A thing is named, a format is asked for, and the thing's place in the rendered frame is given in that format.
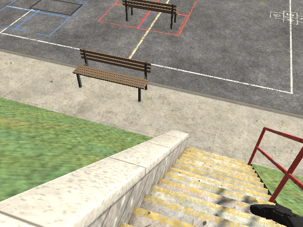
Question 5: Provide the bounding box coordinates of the robot right hand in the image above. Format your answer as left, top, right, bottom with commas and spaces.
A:
250, 203, 303, 227

